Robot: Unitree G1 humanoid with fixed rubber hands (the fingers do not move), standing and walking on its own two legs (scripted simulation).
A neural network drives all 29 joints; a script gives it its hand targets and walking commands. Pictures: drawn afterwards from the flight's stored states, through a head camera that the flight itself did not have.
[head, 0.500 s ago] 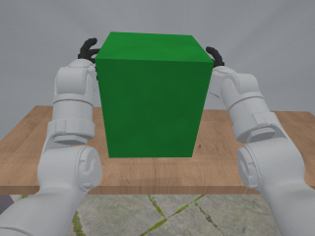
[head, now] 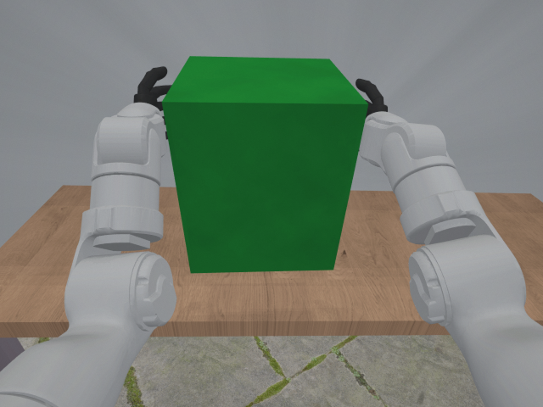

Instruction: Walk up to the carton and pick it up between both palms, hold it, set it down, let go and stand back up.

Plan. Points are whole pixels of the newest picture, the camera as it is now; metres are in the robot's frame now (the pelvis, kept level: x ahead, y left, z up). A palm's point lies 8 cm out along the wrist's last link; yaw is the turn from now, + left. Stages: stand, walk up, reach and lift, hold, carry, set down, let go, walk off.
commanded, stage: hold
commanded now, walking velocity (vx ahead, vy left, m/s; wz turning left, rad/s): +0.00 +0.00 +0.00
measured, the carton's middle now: (261, 163) +0.38 +0.01 +0.26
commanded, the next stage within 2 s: none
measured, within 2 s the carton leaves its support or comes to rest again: neither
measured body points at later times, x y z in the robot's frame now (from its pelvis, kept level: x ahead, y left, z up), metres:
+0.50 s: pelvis +0.00 +0.00 +0.00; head -0.10 +0.02 +0.44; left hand +0.39 +0.16 +0.32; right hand +0.39 -0.14 +0.32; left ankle +0.02 +0.11 -0.75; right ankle +0.00 -0.12 -0.75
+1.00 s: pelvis +0.00 +0.00 +0.00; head -0.10 +0.02 +0.44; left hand +0.39 +0.16 +0.33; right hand +0.39 -0.15 +0.32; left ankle +0.02 +0.11 -0.75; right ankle +0.00 -0.12 -0.75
